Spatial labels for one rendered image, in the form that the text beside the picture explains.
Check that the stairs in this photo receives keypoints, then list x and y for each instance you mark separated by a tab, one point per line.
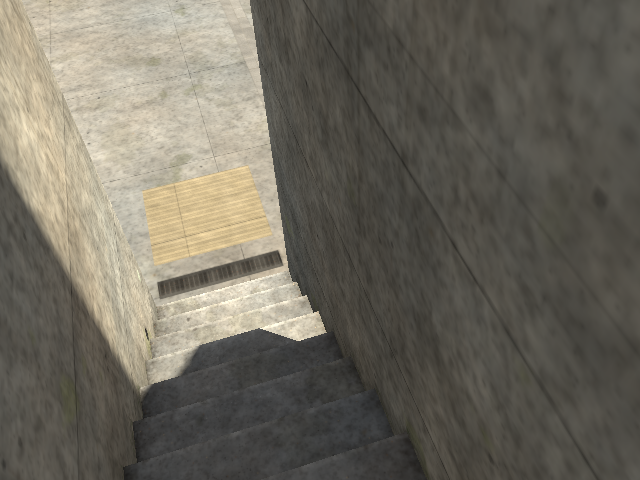
246	384

